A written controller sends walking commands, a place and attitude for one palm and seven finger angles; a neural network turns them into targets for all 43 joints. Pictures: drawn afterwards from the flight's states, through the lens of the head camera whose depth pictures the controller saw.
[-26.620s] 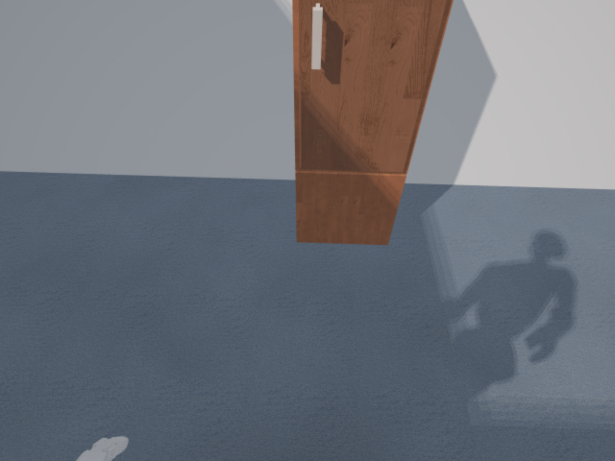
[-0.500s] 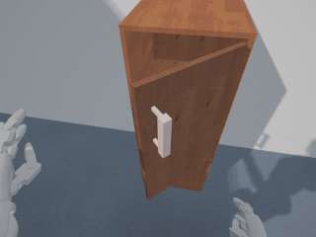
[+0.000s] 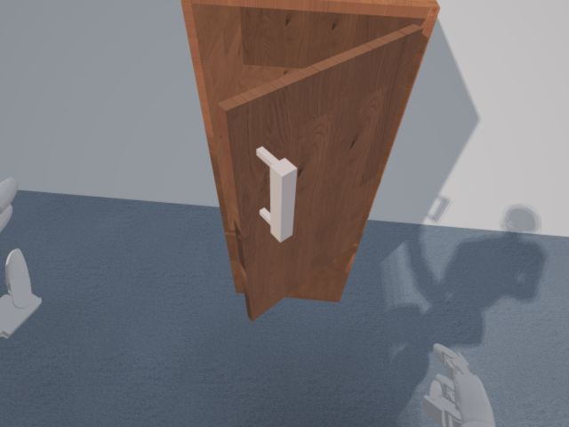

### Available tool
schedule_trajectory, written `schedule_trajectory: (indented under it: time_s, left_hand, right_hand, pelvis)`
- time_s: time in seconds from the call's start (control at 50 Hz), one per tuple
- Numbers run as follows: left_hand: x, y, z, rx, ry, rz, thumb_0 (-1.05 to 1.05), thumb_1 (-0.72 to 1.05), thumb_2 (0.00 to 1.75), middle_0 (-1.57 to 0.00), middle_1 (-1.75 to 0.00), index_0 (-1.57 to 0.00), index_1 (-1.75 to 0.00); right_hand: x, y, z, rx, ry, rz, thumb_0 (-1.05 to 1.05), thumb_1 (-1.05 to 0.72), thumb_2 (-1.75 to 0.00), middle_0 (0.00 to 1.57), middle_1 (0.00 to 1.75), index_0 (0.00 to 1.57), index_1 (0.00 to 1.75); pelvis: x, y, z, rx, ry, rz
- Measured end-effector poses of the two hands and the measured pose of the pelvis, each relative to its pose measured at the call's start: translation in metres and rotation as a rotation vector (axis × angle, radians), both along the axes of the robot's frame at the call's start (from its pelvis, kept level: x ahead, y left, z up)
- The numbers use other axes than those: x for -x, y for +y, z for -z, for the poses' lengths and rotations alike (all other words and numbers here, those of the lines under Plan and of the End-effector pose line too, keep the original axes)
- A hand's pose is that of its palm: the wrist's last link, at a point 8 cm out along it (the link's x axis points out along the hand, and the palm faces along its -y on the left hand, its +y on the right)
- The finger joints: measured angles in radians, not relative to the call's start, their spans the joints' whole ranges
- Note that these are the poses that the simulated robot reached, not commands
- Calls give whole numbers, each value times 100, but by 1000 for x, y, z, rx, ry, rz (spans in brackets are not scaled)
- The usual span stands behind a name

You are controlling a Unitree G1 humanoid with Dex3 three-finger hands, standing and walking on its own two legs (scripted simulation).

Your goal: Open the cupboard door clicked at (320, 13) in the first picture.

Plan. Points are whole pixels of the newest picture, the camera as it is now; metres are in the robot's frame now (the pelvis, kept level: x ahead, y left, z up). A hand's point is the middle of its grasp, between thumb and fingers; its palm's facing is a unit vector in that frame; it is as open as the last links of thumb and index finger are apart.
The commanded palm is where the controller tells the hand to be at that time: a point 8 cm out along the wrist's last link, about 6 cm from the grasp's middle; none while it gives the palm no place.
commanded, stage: step back with the hand held close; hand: left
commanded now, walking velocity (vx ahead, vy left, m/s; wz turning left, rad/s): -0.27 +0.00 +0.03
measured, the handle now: (273, 195) +0.40 +0.05 +0.11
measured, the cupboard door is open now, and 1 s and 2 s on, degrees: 45 45 45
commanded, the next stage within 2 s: stop stepping back and stand still in 0.74 s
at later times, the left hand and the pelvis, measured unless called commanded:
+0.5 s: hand out of the picture +0.11 +0.26 +0.18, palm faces +0.50 -0.71 -0.50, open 7.4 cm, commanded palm +0.05 +0.29 +0.18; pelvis -0.08 -0.01 -0.01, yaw +2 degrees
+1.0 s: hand out of the picture -0.02 +0.24 +0.18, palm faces +0.33 -0.77 -0.54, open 7.4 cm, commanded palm -0.08 +0.28 +0.18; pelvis -0.22 -0.02 +0.01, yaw -1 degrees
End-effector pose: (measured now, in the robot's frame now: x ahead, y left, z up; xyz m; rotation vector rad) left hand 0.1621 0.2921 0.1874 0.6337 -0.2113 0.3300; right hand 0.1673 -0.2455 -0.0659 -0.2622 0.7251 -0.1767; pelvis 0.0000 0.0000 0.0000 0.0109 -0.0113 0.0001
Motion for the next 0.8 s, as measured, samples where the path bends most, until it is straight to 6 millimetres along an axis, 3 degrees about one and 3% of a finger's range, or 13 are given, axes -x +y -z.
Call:
schedule_trajectory:
  time_s: [0.16, 0.32, 0.44, 0.52, 0.6, 0.68, 0.8]
  left_hand:
    - [39, 5, -1, -18, -109, -76, 2, 89, 89, -21, -31, -22, -31]
    - [56, -3, 11, 51, -149, -33, 2, 89, 90, -21, -31, -21, -30]
    - [78, 1, -6, -23, -160, -30, 2, 88, 89, -22, -31, -22, -31]
    - [97, 1, -14, -43, -165, -70, 2, 89, 89, -21, -31, -22, -31]
    - [101, -14, -1, 15, -105, -54, 1, 89, 90, -21, -31, -21, -30]
    - [105, -27, 10, 48, -25, 18, 2, 89, 90, -21, -31, -21, -30]
    - [131, -19, 6, 6, -5, 79, 2, 88, 89, -22, -31, -22, -31]
  right_hand:
    - [29, 8, 14, -26, -24, -37, 2, -91, -90, 21, 30, 21, 30]
    - [68, 8, 21, -8, 15, -42, 2, -90, -90, 21, 30, 21, 30]
    - [100, 8, 16, -8, 30, -10, 2, -90, -90, 21, 30, 21, 30]
    - [108, 6, 16, -34, 29, -26, 2, -90, -90, 21, 30, 21, 30]
    - [111, -1, 20, -42, 33, -62, 2, -90, -90, 21, 30, 21, 30]
    - [119, -9, 9, -35, 21, -34, 2, -90, -90, 21, 30, 21, 30]
    - [132, -12, -16, 49, -52, -19, 2, -91, -90, 21, 30, 21, 30]
  pelvis:
    - [27, -4, 13, -11, -28, -6]
    - [59, -3, 17, 0, -24, -11]
    - [74, -6, 10, 47, -12, -49]
    - [80, -16, 7, 36, 39, -26]
    - [105, -23, 4, 48, 52, 6]
    - [124, -25, -2, 22, 59, 6]
    - [152, -16, -2, 28, 87, 1]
